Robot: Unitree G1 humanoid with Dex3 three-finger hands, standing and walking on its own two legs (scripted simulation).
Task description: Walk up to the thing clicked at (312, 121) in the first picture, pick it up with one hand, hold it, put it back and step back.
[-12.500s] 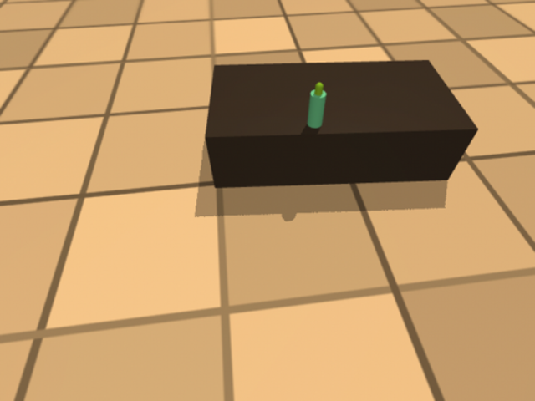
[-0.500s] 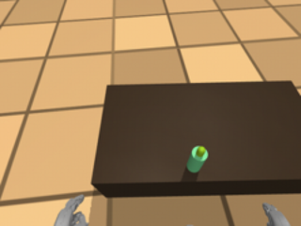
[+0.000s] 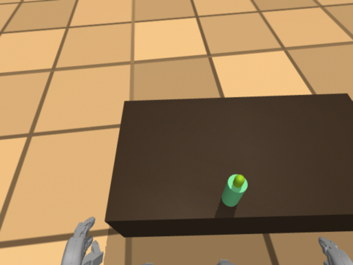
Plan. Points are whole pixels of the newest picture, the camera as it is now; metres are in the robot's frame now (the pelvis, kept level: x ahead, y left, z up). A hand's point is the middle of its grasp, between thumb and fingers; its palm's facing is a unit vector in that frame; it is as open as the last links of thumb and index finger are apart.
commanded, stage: go down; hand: right
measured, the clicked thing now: (234, 188) +0.41 -0.16 -0.30
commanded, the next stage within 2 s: approach in 1.96 s
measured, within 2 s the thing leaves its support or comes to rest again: neither
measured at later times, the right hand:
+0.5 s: hand out of the picture +0.14 -0.27 -0.10, palm faces +0.03 +0.95 -0.33, open 17.2 cm
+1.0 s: hand (328, 212) +0.27 -0.32 -0.06, palm faces +0.08 +0.97 -0.21, open 17.4 cm
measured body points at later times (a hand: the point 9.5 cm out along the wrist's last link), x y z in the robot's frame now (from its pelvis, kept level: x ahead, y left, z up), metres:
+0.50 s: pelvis -0.01 +0.00 -0.01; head +0.03 -0.01 +0.43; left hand +0.14 +0.26 -0.09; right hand +0.13 -0.32 -0.07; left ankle -0.03 +0.14 -0.69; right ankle +0.00 -0.13 -0.69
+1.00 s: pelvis -0.04 +0.00 -0.02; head +0.05 -0.02 +0.42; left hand +0.05 +0.28 -0.12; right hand +0.26 -0.37 -0.05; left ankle -0.03 +0.14 -0.69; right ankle +0.00 -0.13 -0.69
